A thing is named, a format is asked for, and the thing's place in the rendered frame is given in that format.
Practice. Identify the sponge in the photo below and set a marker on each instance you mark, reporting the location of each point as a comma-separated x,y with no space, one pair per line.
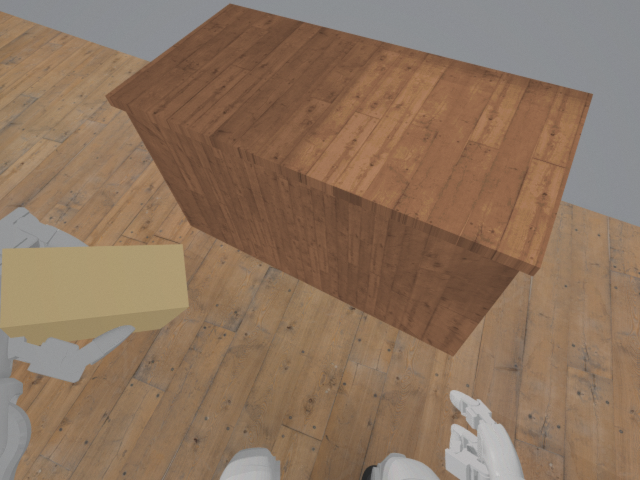
76,293

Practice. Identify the robot right hand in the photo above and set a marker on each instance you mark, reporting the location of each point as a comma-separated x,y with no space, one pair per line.
485,457

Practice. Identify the robot left hand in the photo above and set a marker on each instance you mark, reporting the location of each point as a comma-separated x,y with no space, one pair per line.
54,358

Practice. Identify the robot left forearm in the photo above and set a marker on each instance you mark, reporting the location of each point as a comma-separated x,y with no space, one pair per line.
15,428

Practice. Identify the table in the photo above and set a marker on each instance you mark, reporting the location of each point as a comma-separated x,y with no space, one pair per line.
411,186

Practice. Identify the robot right shin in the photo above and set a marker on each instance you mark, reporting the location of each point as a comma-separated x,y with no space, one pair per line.
393,455

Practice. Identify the robot left thigh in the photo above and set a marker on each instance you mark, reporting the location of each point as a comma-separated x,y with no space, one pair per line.
252,464

